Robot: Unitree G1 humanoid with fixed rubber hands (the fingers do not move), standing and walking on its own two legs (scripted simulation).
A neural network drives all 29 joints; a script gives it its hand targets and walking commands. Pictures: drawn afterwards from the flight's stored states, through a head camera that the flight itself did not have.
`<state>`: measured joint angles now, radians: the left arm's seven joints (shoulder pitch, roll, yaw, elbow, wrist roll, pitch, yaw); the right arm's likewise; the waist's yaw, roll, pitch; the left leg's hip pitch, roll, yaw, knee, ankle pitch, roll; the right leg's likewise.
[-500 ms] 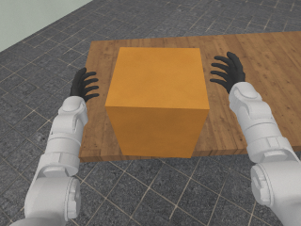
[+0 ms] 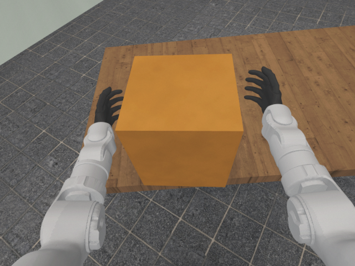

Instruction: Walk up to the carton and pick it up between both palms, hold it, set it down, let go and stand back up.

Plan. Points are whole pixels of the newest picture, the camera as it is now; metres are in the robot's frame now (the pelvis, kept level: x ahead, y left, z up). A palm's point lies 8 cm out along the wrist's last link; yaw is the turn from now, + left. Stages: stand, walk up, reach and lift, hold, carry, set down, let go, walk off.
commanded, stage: reach and lift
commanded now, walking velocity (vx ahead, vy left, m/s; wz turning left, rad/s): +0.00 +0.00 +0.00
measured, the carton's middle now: (183, 126) +0.41 +0.01 +0.06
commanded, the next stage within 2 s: none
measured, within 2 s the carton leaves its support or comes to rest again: leaves its support in 1.70 s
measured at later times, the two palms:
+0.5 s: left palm (116, 115) +0.42 +0.16 +0.09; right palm (252, 105) +0.43 -0.15 +0.10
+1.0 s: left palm (115, 119) +0.41 +0.16 +0.09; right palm (251, 110) +0.41 -0.14 +0.10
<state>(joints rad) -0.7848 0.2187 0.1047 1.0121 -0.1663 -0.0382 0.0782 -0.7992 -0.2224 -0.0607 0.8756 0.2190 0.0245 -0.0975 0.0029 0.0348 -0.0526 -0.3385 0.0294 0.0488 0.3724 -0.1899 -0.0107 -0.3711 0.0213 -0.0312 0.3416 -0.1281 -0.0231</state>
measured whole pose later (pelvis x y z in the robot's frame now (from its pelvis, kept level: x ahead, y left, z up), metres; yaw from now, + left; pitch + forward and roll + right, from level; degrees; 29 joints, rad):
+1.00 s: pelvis +0.01 +0.01 +0.00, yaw +0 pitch +6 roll -1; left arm -0.72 -0.01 0.33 0.88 0.19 -0.02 0.02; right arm -0.72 0.03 -0.41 0.88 -0.24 -0.09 -0.08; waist 0.00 0.02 -0.08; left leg -0.26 0.03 0.05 0.37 -0.22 0.00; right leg -0.26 0.02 -0.03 0.28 -0.12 -0.01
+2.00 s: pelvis -0.01 +0.01 +0.00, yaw +0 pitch +4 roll -1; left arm -0.70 -0.03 0.33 0.87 0.21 -0.13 0.04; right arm -0.70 0.03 -0.41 0.92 -0.26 -0.28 -0.12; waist 0.00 0.01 -0.08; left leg -0.25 0.03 0.05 0.37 -0.19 0.00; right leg -0.26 0.02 -0.03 0.28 -0.09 -0.01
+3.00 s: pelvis -0.02 +0.01 +0.00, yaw +0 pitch -2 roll -1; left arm -0.74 -0.03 0.24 0.39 0.21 0.59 0.07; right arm -0.73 -0.04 -0.22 0.72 0.03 0.17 -0.13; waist 0.00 -0.04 -0.07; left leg -0.15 0.03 0.05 0.37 -0.19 0.01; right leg -0.15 0.02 -0.03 0.28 -0.09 -0.01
